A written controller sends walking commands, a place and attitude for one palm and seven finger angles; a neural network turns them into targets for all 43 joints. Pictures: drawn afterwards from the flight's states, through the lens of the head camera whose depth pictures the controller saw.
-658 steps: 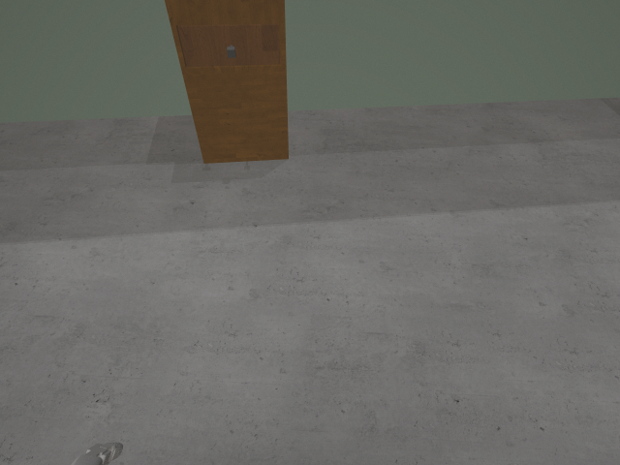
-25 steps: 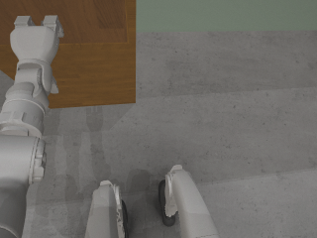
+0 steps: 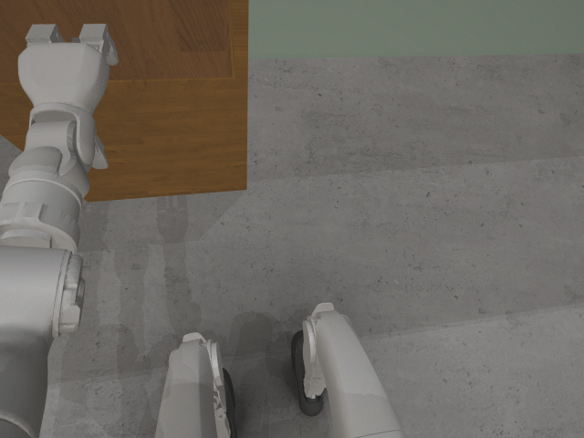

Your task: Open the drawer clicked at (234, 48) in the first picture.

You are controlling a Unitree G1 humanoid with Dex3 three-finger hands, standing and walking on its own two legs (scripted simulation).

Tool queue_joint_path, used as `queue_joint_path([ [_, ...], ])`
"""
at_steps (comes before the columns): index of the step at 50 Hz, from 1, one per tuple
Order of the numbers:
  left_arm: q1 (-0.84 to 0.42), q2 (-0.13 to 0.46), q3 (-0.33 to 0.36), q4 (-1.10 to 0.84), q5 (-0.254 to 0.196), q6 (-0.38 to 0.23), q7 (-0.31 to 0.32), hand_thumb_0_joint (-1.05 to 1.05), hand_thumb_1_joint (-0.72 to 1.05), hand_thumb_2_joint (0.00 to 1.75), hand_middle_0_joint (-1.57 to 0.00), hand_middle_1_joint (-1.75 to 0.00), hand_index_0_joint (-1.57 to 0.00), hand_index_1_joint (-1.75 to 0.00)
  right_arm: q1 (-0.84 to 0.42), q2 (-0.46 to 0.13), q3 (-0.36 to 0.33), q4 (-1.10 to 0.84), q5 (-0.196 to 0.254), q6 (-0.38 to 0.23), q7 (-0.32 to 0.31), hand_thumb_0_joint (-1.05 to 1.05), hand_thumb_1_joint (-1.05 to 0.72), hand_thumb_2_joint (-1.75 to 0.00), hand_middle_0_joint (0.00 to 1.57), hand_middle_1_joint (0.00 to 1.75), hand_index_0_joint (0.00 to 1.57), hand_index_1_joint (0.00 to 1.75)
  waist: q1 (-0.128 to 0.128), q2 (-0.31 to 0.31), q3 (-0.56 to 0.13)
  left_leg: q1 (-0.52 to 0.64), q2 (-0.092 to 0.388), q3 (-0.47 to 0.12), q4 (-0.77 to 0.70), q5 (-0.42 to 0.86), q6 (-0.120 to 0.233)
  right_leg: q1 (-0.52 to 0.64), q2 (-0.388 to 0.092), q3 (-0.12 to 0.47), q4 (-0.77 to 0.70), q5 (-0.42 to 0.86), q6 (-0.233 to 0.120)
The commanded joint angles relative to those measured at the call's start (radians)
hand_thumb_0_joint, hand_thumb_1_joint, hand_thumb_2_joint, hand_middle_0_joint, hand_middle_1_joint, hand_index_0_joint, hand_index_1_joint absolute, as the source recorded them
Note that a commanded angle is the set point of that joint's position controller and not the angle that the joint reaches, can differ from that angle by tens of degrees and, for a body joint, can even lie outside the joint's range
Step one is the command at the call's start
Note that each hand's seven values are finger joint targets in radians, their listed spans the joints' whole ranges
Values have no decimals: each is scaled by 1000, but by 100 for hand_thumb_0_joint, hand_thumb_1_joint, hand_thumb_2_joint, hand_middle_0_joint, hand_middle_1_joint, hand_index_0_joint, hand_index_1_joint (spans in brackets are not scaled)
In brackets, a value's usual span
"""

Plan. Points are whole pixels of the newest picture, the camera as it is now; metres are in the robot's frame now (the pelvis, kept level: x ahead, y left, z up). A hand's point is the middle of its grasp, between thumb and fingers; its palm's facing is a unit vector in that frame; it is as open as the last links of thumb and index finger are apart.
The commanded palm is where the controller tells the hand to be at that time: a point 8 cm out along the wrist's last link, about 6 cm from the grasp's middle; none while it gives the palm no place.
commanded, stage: close the thumb around the handle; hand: left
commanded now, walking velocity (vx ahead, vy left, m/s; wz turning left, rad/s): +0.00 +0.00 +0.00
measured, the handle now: (78, 63) +0.61 +0.21 -0.01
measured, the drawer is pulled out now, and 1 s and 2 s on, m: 0.00 0.00 0.08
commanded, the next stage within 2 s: pull the drawer open in 0.66 s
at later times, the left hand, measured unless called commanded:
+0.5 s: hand (86, 98) +0.57 +0.20 -0.02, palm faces -0.04 +0.00 -1.00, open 6.9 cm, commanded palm +0.56 +0.18 +0.02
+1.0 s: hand (87, 104) +0.56 +0.20 -0.03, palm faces -0.05 -0.02 -1.00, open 6.1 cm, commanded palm +0.53 +0.18 +0.02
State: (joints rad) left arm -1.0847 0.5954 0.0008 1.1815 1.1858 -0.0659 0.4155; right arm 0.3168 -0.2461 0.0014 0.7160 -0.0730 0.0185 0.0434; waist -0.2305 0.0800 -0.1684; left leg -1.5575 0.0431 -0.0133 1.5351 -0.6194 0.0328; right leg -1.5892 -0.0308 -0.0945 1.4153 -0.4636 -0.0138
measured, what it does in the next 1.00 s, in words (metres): stands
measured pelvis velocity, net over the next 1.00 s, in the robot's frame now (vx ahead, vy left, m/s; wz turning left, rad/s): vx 0.01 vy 0.00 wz -0.01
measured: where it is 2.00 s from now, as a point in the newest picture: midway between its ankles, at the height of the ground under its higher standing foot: (267, 407)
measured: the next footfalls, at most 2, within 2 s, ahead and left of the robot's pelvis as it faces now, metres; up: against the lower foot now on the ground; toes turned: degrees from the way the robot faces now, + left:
none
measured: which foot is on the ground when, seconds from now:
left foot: down 0.00-1.00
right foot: down 0.00-1.00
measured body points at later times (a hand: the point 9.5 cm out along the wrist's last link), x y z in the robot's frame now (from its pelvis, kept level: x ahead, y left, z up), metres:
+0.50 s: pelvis +0.00 +0.00 +0.00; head +0.21 +0.01 +0.40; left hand +0.57 +0.20 +0.03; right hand +0.00 -0.27 -0.12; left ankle +0.03 +0.10 -0.56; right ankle +0.08 -0.12 -0.56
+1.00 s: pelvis +0.01 +0.00 +0.01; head +0.22 +0.01 +0.41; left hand +0.56 +0.20 +0.03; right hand +0.00 -0.27 -0.11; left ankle +0.03 +0.10 -0.56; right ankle +0.08 -0.12 -0.56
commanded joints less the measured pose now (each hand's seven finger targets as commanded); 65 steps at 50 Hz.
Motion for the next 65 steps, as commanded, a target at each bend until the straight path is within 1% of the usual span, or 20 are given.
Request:
queue_joint_path([
  [1, -463, 203, 29, -166, -2, 36, 63, 0, -33, 37, -31, -122, -31, -122, 224, -203, -72, -6, 1, 1, -14, 0, -90, -90, 20, 30, 20, 30, -44, 147, -622, 402, -28, -58, -198, 334, 11, 385, 69, 19, -139, 160, -26],
  [4, -459, 210, 33, -172, -11, 56, 52, 0, -16, 44, -32, -124, -32, -124, 225, -203, -70, -8, 3, 6, -12, 0, -90, -90, 20, 30, 20, 30, -32, 176, -650, 422, -31, -50, -200, 363, 9, 412, 67, 22, -142, 189, -26],
  [16, -434, 228, 24, -127, -13, 42, 8, 0, 51, 73, -37, -131, -37, -131, 210, -201, -57, -21, 12, 2, -30, 0, -90, -90, 20, 30, 20, 30, -46, 104, -567, 325, -34, -38, -204, 267, 23, 428, 66, 31, -156, 134, -23],
  [19, -442, 218, 25, -159, -15, 26, 10, 0, 68, 80, -38, -133, -38, -133, 213, -198, -63, -25, 10, -3, -29, 0, -90, -90, 20, 30, 20, 30, -40, 138, -609, 345, -35, -35, -194, 295, 21, 431, 66, 34, -148, 158, -24],
  [23, -460, 217, 21, -160, -13, 27, 18, 0, 90, 90, -40, -135, -40, -135, 216, -199, -62, -23, 10, -2, -28, 0, -90, -90, 20, 30, 20, 30, -45, 141, -601, 342, -34, -36, -193, 290, 21, 421, 65, 33, -146, 152, -23],
  [26, -435, 243, 43, -159, -12, 36, 22, 0, 90, 90, -40, -135, -40, -135, 215, -202, -63, -24, 10, 2, -27, 0, -90, -90, 20, 30, 20, 30, -34, 121, -638, 349, -35, -37, -189, 312, 20, 446, 68, 34, -141, 174, -23],
  [28, -482, 217, 24, -218, -10, 23, 27, 0, 90, 90, -40, -135, -40, -135, 216, -196, -67, -24, 10, -2, -27, 0, -90, -90, 20, 30, 20, 30, -37, 176, -654, 388, -33, -43, -192, 327, 15, 426, 67, 33, -141, 177, -24],
  [30, -453, 215, 35, -216, -11, 23, 33, 0, 90, 90, -40, -135, -40, -135, 218, -195, -71, -17, 7, -2, -22, 0, -90, -90, 20, 30, 20, 30, -28, 174, -682, 415, -32, -46, -192, 346, 13, 435, 68, 29, -139, 189, -25],
  [37, -446, 211, 33, -181, -22, 30, 26, 0, 90, 90, -40, -135, -40, -135, 216, -195, -67, -9, 9, -2, -24, 0, -90, -90, 20, 30, 20, 30, -41, 127, -628, 384, -30, -45, -201, 322, 18, 437, 68, 29, -151, 178, -22],
  [39, -414, 228, 47, -199, -22, 22, 25, 0, 90, 90, -40, -135, -40, -135, 216, -197, -67, -14, 8, 0, -22, 0, -90, -90, 20, 30, 20, 30, -17, 152, -657, 399, -33, -44, -207, 336, 15, 458, 69, 30, -149, 190, -25],
  [43, -311, 179, 43, -219, -34, 7, 22, 0, 90, 90, -40, -135, -40, -135, 207, -191, -73, -22, 7, 4, -19, 0, -90, -90, 20, 30, 20, 30, 3, 137, -662, 433, -29, -40, -210, 390, 13, 473, 68, 29, -145, 239, -25],
  [44, -283, 180, 48, -235, -32, 3, 23, 0, 90, 90, -40, -135, -40, -135, 205, -190, -74, -23, 7, 5, -16, 0, -90, -90, 20, 30, 20, 30, 22, 151, -664, 447, -29, -41, -215, 407, 8, 479, 67, 27, -143, 250, -27],
  [49, -196, 140, 48, -251, -39, -4, 41, 0, 90, 90, -40, -135, -40, -135, 194, -189, -83, -25, 8, 14, -11, 0, -90, -90, 20, 30, 20, 30, 34, 101, -646, 451, -26, -34, -220, 429, 10, 505, 68, 31, -148, 287, -25],
  [52, -135, 164, 88, -283, -36, -7, 59, 0, 90, 90, -40, -135, -40, -135, 188, -190, -88, -24, 4, 20, -7, 0, -90, -90, 20, 30, 20, 30, 66, 97, -685, 482, -26, -32, -224, 489, 5, 547, 66, 36, -137, 348, -28],
  [53, -117, 125, 61, -278, -37, -5, 63, 0, 90, 90, -40, -135, -40, -135, 187, -185, -91, -26, 6, 22, -7, 0, -90, -90, 20, 30, 20, 30, 58, 84, -677, 481, -27, -28, -224, 493, 7, 555, 65, 36, -144, 358, -26],
  [55, -88, 131, 72, -268, -38, -1, 75, 0, 90, 90, -40, -135, -40, -135, 181, -185, -91, -22, 5, 26, -7, 0, -90, -90, 20, 30, 20, 30, 64, 58, -630, 460, -28, -19, -231, 488, 8, 575, 65, 39, -152, 371, -24],
  [59, -43, 140, 97, -302, -35, -3, 98, 0, 90, 90, -40, -135, -40, -135, 170, -184, -95, -23, 2, 31, -7, 0, -90, -90, 20, 30, 20, 30, 89, 73, -652, 500, -28, -19, -238, 544, 3, 594, 60, 41, -147, 420, -26],
  [60, -34, 107, 81, -300, -37, -3, 104, 0, 90, 90, -40, -135, -40, -135, 166, -181, -100, -24, 1, 32, -7, 0, -90, -90, 20, 30, 20, 30, 78, 48, -654, 507, -28, -17, -236, 546, 6, 598, 61, 43, -154, 426, -24],
  [62, -12, 112, 92, -295, -39, -2, 113, 0, 90, 90, -40, -135, -40, -135, 154, -181, -97, -25, 1, 35, -6, 0, -90, -90, 20, 30, 20, 30, 91, 44, -634, 498, -30, -16, -245, 545, 4, 609, 59, 43, -152, 429, -26],
  [65, -18, 79, 68, -295, -26, 1, 132, 0, 90, 90, -40, -135, -40, -135, 145, -179, -102, -23, 2, 38, -9, 0, -90, -90, 20, 30, 20, 30, 83, 47, -614, 521, -28, -20, -251, 540, 1, 577, 59, 39, -159, 407, -24],
])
